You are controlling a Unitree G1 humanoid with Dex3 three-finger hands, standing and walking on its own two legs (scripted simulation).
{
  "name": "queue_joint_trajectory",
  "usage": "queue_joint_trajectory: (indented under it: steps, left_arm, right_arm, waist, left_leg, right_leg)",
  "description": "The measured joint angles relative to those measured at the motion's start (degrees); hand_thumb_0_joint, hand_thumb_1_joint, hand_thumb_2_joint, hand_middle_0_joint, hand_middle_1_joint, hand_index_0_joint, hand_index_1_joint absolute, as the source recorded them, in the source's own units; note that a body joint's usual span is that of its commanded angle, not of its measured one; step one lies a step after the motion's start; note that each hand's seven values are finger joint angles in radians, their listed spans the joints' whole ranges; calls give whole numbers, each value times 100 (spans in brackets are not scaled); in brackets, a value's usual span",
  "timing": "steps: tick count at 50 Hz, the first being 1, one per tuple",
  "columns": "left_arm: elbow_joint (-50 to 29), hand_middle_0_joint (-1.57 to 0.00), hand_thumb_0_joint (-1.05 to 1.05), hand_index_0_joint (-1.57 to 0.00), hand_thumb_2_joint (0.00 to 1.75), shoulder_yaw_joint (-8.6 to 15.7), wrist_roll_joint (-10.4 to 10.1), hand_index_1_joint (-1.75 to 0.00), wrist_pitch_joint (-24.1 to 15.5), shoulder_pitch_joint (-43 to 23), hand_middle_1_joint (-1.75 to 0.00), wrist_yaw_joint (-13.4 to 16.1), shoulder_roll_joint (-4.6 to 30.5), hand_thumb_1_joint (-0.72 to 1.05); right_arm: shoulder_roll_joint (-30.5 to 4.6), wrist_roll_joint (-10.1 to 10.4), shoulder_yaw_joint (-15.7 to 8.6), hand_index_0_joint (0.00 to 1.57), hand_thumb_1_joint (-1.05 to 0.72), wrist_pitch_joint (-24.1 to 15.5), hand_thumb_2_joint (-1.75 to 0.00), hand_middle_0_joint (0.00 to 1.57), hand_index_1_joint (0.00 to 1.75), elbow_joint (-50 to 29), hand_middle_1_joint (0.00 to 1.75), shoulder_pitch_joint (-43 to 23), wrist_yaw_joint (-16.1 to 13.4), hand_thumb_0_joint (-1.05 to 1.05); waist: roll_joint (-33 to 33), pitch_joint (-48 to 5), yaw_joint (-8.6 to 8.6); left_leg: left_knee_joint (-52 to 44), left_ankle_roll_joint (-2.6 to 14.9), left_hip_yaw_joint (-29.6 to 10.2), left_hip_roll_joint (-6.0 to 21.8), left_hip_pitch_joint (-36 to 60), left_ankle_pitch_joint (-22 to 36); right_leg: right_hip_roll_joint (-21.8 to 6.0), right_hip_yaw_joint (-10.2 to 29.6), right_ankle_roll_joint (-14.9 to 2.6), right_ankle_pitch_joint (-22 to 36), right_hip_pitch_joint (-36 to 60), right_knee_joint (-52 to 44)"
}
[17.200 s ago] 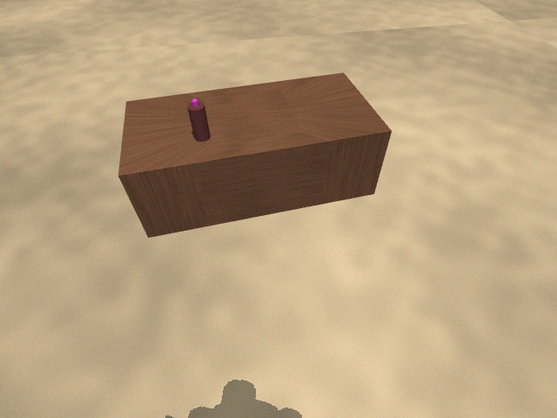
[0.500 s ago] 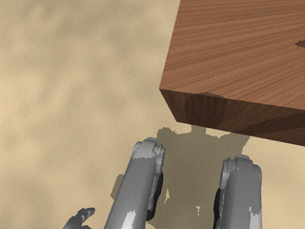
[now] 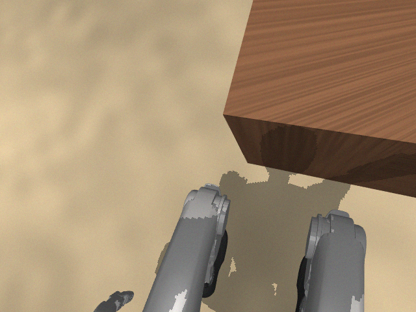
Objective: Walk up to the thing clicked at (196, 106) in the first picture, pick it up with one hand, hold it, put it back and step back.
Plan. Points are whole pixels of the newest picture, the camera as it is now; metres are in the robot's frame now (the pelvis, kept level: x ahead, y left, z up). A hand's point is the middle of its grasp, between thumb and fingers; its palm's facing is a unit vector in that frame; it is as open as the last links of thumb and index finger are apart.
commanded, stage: close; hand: right
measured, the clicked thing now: out of the picture +0.61 -0.29 +0.08
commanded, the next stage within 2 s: settle in 0.02 s
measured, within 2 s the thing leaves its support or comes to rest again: leaves its support in 0.44 s
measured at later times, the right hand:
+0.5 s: hand out of the picture +0.59 -0.28 +0.07, palm faces +0.26 +0.96 -0.05, open 10.3 cm
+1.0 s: hand out of the picture +0.60 -0.29 +0.14, palm faces +0.29 +0.96 -0.03, open 10.4 cm
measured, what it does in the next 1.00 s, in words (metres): rises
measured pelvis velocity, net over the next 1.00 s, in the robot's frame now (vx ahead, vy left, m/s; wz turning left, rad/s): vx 0.03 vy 0.00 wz -0.02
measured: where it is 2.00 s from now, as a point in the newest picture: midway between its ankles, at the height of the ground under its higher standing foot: (255, 289)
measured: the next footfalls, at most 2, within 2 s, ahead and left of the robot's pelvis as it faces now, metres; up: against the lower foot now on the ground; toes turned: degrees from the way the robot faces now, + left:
none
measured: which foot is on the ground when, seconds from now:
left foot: down 0.00-1.00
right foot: down 0.00-1.00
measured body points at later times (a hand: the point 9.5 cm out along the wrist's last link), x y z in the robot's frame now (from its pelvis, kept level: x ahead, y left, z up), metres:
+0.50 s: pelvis +0.01 -0.01 +0.03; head +0.25 -0.06 +0.40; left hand +0.05 +0.26 -0.07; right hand +0.57 -0.33 +0.07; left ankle +0.11 +0.14 -0.37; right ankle +0.08 -0.13 -0.37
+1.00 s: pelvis +0.03 +0.00 +0.10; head +0.25 -0.06 +0.48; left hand +0.08 +0.27 -0.01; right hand +0.58 -0.34 +0.14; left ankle +0.11 +0.15 -0.37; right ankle +0.08 -0.13 -0.37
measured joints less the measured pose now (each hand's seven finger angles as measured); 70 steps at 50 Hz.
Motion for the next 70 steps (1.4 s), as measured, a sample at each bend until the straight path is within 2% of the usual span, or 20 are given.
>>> queue_joint_trajectory:
  steps: [9, 14, 22, 29, 36, 45, 60, 70]
  left_arm:
    - [-69, -21, 0, -21, 89, -52, -15, -30, 27, -44, -30, -1, -53, 90]
    - [-120, -22, 0, -21, 90, -37, -33, -31, 38, -72, -30, 0, -104, 89]
    - [-137, -22, 0, -21, 90, 105, -76, -31, 29, -40, -30, 47, -138, 89]
    - [21, -21, 0, -20, 90, 272, -161, -30, -50, 8, -29, 143, -216, 90]
    - [120, -20, 0, -20, 90, 375, -172, -30, -176, -5, -29, 211, -216, 90]
    - [79, -21, 0, -20, 90, 451, -177, -30, -234, 47, -29, 173, -171, 91]
    - [143, -20, 0, -20, 89, 447, -164, -30, -241, 107, -29, 204, -293, 92]
    - [168, -20, 0, -20, 88, 472, -142, -30, -281, 118, -29, 222, -300, 92]
  right_arm:
    - [108, 26, 43, 70, 19, -19, -72, 88, 74, -175, 79, 97, -42, 1]
    - [176, 21, 48, 67, 21, 101, -86, 85, 82, -350, 88, 184, -85, 2]
    - [368, -30, -3, 64, 28, 462, -99, 80, 97, -830, 103, 452, -173, 3]
    - [679, 53, -88, 62, 32, 675, -105, 78, 102, -1245, 109, 808, -301, 3]
    - [711, 83, -106, 62, 35, 558, -109, 77, 105, -1068, 112, 788, -394, 4]
    - [704, 78, -154, 62, 36, 409, -111, 77, 105, -786, 112, 833, -315, 4]
    - [930, 127, -207, 62, 36, 299, -111, 77, 106, -959, 113, 1115, -401, 4]
    - [957, 138, -232, 61, 36, 187, -111, 76, 107, -825, 114, 1207, -449, 4]
  waist:
    - [-10, -26, -3]
    - [-24, -28, -5]
    - [-47, -29, -44]
    - [-37, -113, -151]
    - [-64, -222, -167]
    - [-99, -320, -170]
    - [-60, -303, -219]
    - [-97, -329, -214]
  left_leg:
    - [-44, 28, -4, 11, 11, 13]
    - [-104, 14, -10, 15, 62, 7]
    - [-320, 11, -36, 18, 242, -14]
    - [-760, 12, -52, 29, 642, -22]
    - [-1228, 45, -44, 35, 1088, -5]
    - [-1587, 60, -56, 29, 1428, 16]
    - [-1975, 78, -17, 5, 1830, 86]
    - [-2206, 100, -22, -7, 2065, 147]
  right_leg:
    - [10, -15, -31, 23, -27, -10]
    - [3, -30, -51, 14, 17, -62]
    - [-37, -86, -61, -24, 225, -295]
    - [-92, -154, -65, -48, 667, -768]
    - [-141, -197, -68, -45, 1135, -1247]
    - [-185, -247, -73, -39, 1502, -1620]
    - [-240, -239, -39, 14, 1921, -2011]
    - [-268, -265, -40, 64, 2166, -2241]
